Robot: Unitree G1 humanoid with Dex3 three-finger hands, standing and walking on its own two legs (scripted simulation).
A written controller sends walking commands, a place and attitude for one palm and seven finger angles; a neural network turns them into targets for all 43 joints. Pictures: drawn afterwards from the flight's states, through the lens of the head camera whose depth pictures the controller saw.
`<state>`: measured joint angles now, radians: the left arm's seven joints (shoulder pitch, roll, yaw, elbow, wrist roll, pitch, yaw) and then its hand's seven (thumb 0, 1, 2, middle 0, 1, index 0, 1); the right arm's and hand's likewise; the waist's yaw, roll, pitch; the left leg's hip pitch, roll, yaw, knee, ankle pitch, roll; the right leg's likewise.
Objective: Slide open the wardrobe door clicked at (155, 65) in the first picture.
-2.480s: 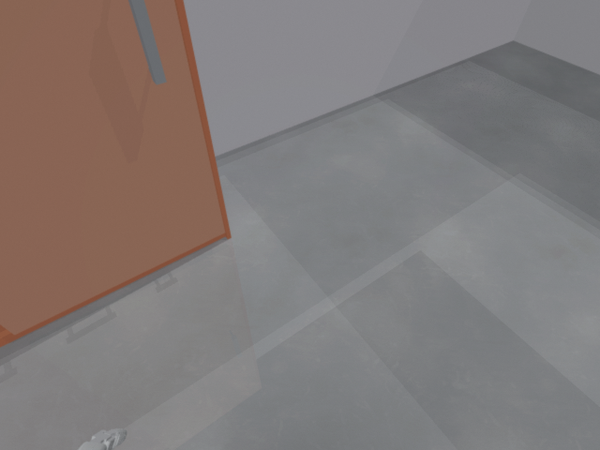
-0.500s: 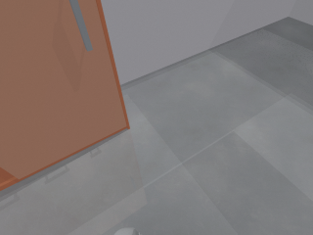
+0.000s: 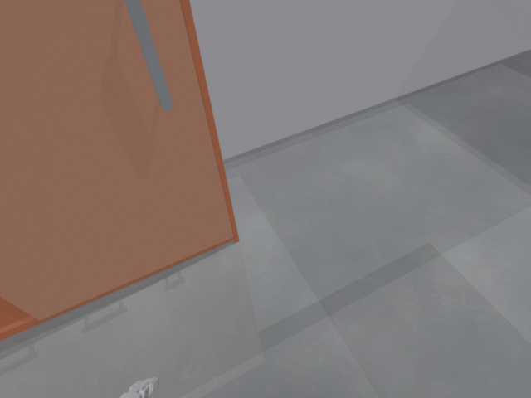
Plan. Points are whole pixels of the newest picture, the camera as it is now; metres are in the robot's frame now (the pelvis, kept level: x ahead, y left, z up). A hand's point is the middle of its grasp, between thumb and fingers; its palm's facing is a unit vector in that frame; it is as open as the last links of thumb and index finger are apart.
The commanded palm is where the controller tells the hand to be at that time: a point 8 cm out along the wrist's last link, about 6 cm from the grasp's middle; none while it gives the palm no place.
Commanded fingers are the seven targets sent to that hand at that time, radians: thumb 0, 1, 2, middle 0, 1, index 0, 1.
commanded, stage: turn to face it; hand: right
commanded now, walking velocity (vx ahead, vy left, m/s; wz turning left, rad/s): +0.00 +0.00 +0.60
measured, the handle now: (147, 48) +0.77 +0.30 +0.16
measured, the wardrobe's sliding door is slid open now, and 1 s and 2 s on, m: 0.00 0.00 0.00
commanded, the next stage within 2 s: take the last steps up to it in 0.70 s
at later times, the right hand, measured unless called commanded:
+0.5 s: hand (366, 366) +0.21 -0.15 -0.15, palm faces -0.28 +0.92 -0.26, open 7.4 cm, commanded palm none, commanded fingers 0.00 -0.90 -0.90 0.20 0.30 0.20 0.30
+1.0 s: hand (361, 343) +0.25 -0.15 -0.15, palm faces -0.44 +0.88 -0.16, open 7.4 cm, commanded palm none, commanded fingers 0.00 -0.90 -0.90 0.20 0.30 0.20 0.30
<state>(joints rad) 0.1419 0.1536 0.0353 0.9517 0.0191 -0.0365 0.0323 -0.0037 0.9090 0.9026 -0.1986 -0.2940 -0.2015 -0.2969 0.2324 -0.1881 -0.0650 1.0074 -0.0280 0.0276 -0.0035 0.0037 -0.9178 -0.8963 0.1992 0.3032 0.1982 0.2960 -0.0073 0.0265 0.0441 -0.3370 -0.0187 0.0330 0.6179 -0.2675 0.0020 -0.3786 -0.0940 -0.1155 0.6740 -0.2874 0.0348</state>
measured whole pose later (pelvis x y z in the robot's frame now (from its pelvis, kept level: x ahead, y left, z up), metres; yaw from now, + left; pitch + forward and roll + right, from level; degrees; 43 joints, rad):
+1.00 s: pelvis +0.10 -0.01 +0.02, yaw +28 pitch +1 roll +2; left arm 0.29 0.14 0.02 0.98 0.03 -0.02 0.04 0.00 0.92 0.90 -0.20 -0.30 -0.21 -0.30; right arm 0.20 -0.22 -0.08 0.99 -0.04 0.05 0.03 0.01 -0.91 -0.90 0.20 0.30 0.20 0.30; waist 0.02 0.03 0.02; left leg -0.46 0.01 0.01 1.08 -0.35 -0.03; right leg -0.20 -0.08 -0.16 0.45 -0.26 -0.03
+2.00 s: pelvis +0.26 +0.15 +0.02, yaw +30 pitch -1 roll +1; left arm 0.13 0.16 0.05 1.03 0.02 0.01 0.04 -0.02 0.94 0.90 -0.20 -0.30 -0.21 -0.30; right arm 0.24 -0.16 -0.05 1.05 -0.03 0.04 -0.03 0.00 -0.91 -0.90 0.20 0.30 0.19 0.30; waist -0.01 0.01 0.08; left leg -0.39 0.07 0.06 0.84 -0.42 -0.04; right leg -0.27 -0.08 -0.19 0.48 -0.20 -0.05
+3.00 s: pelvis +0.26 +0.13 +0.02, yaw +31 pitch +0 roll +1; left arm 0.26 0.16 0.00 1.12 0.01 -0.01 0.03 0.00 0.92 0.90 -0.20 -0.29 -0.21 -0.30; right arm 0.25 -0.16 0.01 1.14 -0.02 -0.01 -0.05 0.01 -0.92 -0.90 0.20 0.30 0.20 0.30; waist 0.00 0.01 0.03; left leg -0.17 0.05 0.04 0.42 -0.24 -0.04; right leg -0.14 0.00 -0.10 0.44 -0.29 -0.04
